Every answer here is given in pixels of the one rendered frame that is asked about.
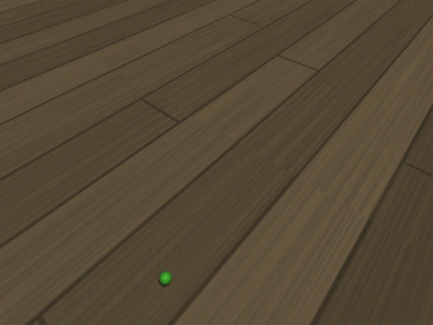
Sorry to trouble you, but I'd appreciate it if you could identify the ball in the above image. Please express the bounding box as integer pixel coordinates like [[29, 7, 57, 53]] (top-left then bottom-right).
[[159, 271, 172, 285]]

